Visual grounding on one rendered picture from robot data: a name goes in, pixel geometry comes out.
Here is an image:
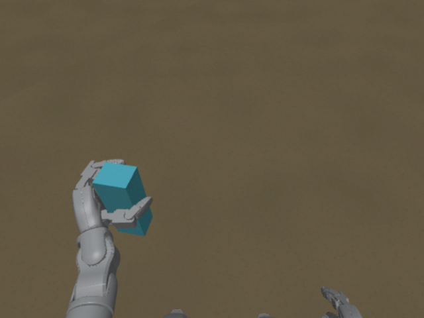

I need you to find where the right robot hand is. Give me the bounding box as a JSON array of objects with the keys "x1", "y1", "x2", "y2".
[{"x1": 321, "y1": 287, "x2": 363, "y2": 318}]

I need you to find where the left robot arm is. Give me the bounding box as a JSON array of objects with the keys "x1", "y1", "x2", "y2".
[{"x1": 66, "y1": 227, "x2": 121, "y2": 318}]

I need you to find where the carton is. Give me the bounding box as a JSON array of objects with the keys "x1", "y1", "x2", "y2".
[{"x1": 92, "y1": 162, "x2": 152, "y2": 237}]

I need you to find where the left robot hand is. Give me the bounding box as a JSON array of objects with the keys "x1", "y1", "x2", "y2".
[{"x1": 72, "y1": 159, "x2": 153, "y2": 234}]

